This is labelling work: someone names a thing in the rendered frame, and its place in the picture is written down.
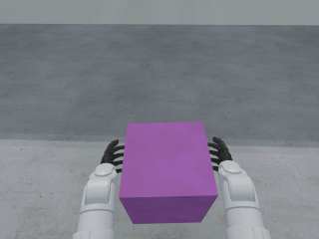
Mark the carton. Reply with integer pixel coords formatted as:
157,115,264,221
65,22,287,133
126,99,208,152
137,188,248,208
119,121,218,224

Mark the left robot forearm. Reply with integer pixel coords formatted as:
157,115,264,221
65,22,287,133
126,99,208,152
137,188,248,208
72,163,118,239

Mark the right robot forearm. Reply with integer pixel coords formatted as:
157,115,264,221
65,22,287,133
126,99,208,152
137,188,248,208
218,160,271,239

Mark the robot left hand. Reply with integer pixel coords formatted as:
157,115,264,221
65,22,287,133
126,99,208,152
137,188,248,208
100,139,125,173

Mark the robot right hand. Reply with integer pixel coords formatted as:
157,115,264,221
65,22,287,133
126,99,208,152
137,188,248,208
207,136,232,172

